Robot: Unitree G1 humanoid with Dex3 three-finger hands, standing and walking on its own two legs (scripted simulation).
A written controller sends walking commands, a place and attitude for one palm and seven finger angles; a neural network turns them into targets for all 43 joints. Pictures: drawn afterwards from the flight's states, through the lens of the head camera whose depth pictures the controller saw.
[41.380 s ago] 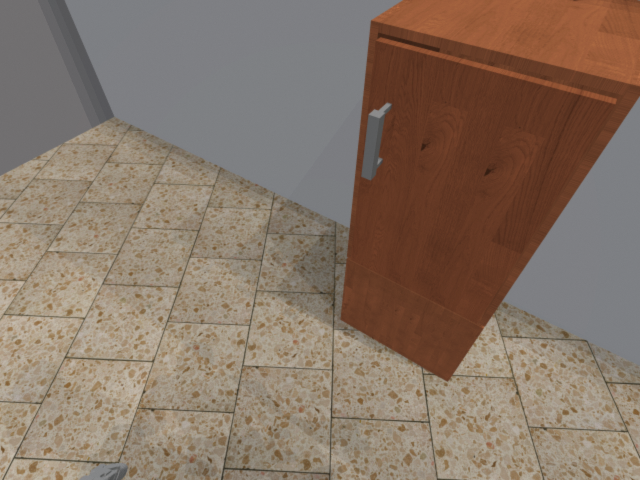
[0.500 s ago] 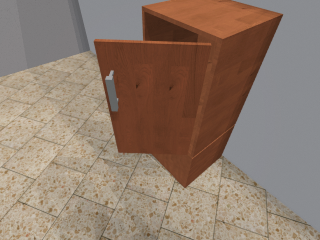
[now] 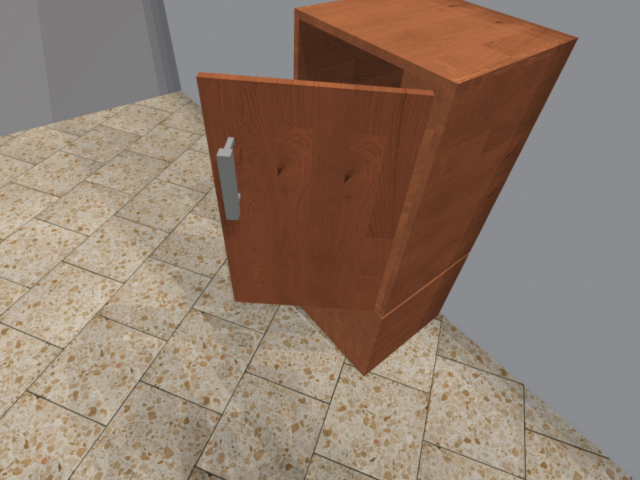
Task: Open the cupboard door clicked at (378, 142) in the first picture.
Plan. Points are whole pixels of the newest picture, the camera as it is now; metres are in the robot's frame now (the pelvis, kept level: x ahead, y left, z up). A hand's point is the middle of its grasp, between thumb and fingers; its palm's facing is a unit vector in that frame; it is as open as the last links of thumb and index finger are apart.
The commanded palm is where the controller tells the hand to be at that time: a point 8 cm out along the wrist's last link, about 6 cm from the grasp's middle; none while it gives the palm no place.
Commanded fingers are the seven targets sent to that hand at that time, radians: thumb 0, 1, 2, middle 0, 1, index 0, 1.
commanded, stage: shuffle to correct the standing spot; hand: left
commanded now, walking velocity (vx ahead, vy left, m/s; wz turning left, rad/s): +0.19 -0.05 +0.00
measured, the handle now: (231, 179) +0.58 +0.20 +0.05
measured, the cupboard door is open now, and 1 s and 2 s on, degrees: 48 48 48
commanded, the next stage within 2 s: come to a stop and stand still in 0.06 s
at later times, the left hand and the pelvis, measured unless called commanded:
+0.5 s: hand out of the picture +0.04 +0.14 -0.18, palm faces +0.02 -0.99 -0.15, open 7.3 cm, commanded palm none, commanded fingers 0.00 0.90 0.90 -0.20 -0.30 -0.20 -0.30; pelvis +0.04 -0.01 +0.00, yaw -1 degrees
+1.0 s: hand out of the picture +0.03 +0.19 -0.17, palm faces +0.00 -0.97 -0.22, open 7.4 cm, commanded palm none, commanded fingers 0.00 0.90 0.90 -0.20 -0.30 -0.20 -0.30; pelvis +0.00 +0.00 +0.00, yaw +0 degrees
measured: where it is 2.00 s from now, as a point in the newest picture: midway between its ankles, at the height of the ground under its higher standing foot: outside the picture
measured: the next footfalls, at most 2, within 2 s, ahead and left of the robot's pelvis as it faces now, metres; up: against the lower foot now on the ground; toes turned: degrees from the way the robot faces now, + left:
none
